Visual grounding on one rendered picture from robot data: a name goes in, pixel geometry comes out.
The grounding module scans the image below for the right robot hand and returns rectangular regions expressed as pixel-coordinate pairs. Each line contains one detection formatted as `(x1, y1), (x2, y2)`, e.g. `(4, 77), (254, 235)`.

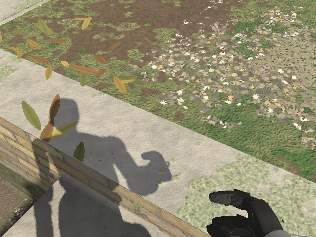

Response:
(206, 189), (284, 237)

